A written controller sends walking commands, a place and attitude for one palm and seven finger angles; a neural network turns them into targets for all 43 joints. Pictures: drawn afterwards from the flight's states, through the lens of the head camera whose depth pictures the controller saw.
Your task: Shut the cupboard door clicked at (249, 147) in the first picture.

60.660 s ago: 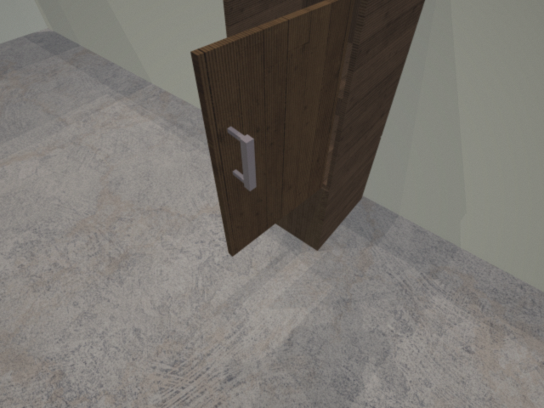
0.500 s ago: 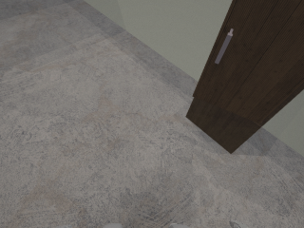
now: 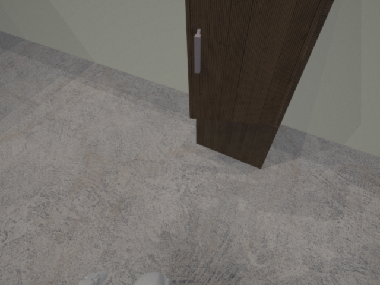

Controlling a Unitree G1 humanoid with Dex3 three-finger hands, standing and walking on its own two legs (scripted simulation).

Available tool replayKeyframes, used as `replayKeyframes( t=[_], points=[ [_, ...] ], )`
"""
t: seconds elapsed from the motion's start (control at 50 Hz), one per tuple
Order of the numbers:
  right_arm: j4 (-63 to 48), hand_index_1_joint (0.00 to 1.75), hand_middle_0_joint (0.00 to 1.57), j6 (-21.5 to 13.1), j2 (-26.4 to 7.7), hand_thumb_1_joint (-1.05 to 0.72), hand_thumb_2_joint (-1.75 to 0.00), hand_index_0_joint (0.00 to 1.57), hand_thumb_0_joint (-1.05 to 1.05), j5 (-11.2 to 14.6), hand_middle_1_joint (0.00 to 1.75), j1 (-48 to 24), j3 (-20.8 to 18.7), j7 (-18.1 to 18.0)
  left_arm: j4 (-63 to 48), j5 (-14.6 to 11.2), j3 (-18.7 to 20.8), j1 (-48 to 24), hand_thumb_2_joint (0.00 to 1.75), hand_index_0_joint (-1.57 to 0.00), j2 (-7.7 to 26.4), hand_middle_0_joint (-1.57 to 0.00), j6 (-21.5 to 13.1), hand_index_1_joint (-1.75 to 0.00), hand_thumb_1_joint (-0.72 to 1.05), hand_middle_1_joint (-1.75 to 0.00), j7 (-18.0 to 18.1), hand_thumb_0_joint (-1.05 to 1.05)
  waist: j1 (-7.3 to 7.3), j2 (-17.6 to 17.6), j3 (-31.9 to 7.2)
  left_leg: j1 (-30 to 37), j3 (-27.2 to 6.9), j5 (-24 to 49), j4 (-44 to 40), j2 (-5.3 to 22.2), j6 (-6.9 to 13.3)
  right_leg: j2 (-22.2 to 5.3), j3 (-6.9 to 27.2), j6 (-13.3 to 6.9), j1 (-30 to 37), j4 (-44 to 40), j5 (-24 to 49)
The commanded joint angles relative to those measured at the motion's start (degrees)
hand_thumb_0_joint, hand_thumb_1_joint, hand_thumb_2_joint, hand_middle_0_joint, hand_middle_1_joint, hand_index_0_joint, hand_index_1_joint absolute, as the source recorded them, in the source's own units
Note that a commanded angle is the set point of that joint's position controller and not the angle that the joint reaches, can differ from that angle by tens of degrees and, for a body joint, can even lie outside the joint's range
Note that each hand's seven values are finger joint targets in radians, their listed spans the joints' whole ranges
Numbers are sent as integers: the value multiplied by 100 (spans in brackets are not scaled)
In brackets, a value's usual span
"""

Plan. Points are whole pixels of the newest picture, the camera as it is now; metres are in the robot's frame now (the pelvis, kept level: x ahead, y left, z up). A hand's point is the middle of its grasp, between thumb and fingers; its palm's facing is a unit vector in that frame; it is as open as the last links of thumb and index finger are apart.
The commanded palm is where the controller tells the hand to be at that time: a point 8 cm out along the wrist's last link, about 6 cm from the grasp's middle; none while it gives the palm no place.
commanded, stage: turn to face it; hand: left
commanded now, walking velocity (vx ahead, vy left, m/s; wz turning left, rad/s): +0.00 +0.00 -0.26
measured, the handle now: (198, 51) +0.82 +0.00 +0.03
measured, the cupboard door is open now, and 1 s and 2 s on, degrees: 20 20 20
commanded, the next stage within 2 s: take the last steps up to it in 0.08 s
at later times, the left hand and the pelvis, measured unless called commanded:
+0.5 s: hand out of the picture +0.13 +0.21 -0.16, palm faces -0.17 -0.97 -0.16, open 7.4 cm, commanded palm none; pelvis +0.04 +0.02 +0.02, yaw -10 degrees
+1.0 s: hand (156, 257) +0.21 +0.11 -0.18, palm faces -0.12 -0.98 -0.17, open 7.3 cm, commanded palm none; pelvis +0.19 -0.08 +0.00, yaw -9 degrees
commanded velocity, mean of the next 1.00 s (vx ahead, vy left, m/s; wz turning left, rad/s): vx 0.25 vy -0.07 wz -0.11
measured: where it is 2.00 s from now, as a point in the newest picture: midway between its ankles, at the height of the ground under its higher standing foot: (221, 250)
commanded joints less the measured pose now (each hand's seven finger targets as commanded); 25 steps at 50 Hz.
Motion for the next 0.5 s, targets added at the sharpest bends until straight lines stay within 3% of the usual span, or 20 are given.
replayKeyframes(
  t=[0.0,0.08,0.12,0.14,0.16,0.18,0.2,0.22,0.26,0.3,0.36,0.42,0.48],
  points=[
    [-426,30,20,-169,-294,-90,-90,20,0,-18,30,-6,-31,3,-298,41,294,147,90,-20,1145,-20,-123,-30,90,-30,117,0,129,-1150,-642,-173,-135,259,-471,-36,-61,-1361,1204,-1014,542,-1070,2799],
    [-436,30,20,-235,-186,-90,-90,20,0,10,30,-16,3,-21,-199,61,356,223,90,-20,1222,-20,-81,-30,90,-30,104,0,176,-1182,-587,356,22,340,-1874,-212,-2,-1314,1420,-1015,464,-917,2570],
    [-317,30,20,-280,-180,-90,-90,20,0,15,30,331,11,-58,-143,26,359,118,90,-20,1134,-20,-54,-30,90,-30,110,0,3,-1116,-626,1114,18,1130,-2952,-262,33,-1166,1456,-768,132,-608,2208],
    [-226,30,20,-322,-240,-90,-90,20,0,10,30,584,9,-67,-168,-12,335,73,90,-20,1057,-20,-25,-30,90,-30,103,0,-105,-868,-631,1709,-12,1700,-3651,-234,83,-952,1315,-531,-232,-377,1789],
    [-191,30,20,-383,-544,-90,-90,20,0,-34,30,702,-22,-79,-194,-41,285,214,90,-20,758,-20,9,-30,90,-30,85,0,-68,93,-720,2098,-806,2141,-4113,438,358,-405,921,-200,-671,173,882],
    [-243,30,20,-392,-991,-90,-90,20,0,-114,30,731,-93,-97,-239,-70,237,440,90,-20,434,-20,36,-30,90,-30,46,0,-24,1299,-691,2098,-1976,1979,-4517,1538,892,127,321,59,-1079,979,-851],
    [-265,30,20,-387,-1085,-90,-90,20,0,-149,30,773,-129,-136,-277,-4,246,256,90,-20,560,-20,71,-30,90,-30,18,0,-175,1322,-584,1875,-2548,1071,-4970,1977,1214,199,250,111,-1390,2123,-1726],
    [-262,30,20,-402,-1122,-90,-90,20,0,-157,30,820,-117,-160,-302,58,269,41,90,-20,628,-20,102,-30,90,-30,-18,0,-211,1287,-395,1665,-2731,320,-5179,2044,1286,63,452,81,-1689,2944,-1665],
    [-359,30,20,-444,-808,-90,-90,20,0,-163,30,466,-55,-149,-196,89,328,59,90,-20,666,-20,48,-30,90,-30,-150,0,-3,661,-46,1492,-1983,-25,-5255,1607,1112,-133,434,112,-1966,3468,-865],
    [-317,30,20,-527,-663,-90,-90,20,0,-148,30,541,-31,-148,-118,82,301,124,90,-20,563,-20,12,-30,90,-30,-223,0,6,637,-159,1834,-1303,660,-5164,1350,994,-190,305,168,-2022,3302,-431],
    [-119,30,20,-600,-623,-90,-90,20,0,-125,30,936,-67,-146,-98,73,253,35,90,-20,460,-20,-2,-30,90,-30,-259,0,-97,491,-270,2309,-931,1353,-5106,1393,1047,-251,206,210,-2118,2949,-169],
    [49,30,20,-632,-591,-90,-90,20,0,-128,30,1266,-103,-136,-133,89,220,-222,90,-20,408,-20,-30,-30,90,-30,-290,0,-233,520,-265,2631,-802,1608,-5113,1471,1117,-345,112,237,-2216,2410,-65],
    [161,30,20,-623,-675,-90,-90,20,0,-151,30,1278,-142,-106,-151,78,181,-414,90,-20,347,-20,-36,-30,90,-30,-315,0,-238,638,-144,2434,-567,1410,-5137,1520,1139,-420,-14,233,-1947,1667,-49]
  ],
)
